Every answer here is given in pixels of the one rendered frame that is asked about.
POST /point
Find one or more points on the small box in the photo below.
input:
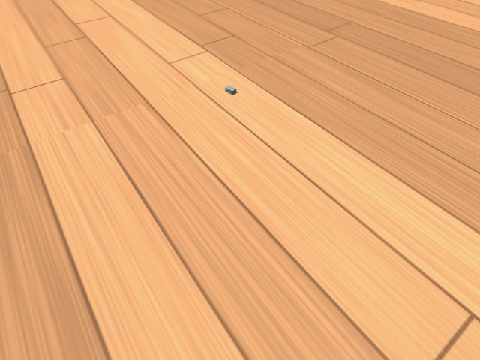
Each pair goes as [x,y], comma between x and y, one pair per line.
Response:
[230,89]

